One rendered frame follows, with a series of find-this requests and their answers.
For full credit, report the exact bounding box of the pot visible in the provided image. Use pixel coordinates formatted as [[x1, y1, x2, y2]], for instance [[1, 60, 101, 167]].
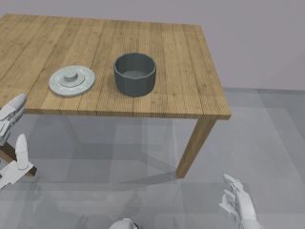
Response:
[[113, 52, 157, 97]]

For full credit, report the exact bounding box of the left robot hand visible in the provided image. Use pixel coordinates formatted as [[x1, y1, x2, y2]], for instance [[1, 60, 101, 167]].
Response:
[[0, 93, 33, 192]]

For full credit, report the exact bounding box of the table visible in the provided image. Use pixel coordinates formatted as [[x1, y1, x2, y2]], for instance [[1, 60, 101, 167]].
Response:
[[0, 13, 232, 178]]

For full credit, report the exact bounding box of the knob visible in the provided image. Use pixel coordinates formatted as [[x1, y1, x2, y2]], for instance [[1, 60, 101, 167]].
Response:
[[63, 69, 78, 81]]

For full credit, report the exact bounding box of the robot right forearm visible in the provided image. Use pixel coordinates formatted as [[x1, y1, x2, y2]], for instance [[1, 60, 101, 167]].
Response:
[[238, 219, 264, 229]]

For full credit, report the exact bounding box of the right robot hand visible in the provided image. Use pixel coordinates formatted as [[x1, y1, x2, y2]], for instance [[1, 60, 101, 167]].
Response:
[[219, 174, 257, 225]]

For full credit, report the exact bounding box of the lid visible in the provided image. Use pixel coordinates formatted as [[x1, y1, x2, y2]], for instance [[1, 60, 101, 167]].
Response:
[[49, 65, 95, 96]]

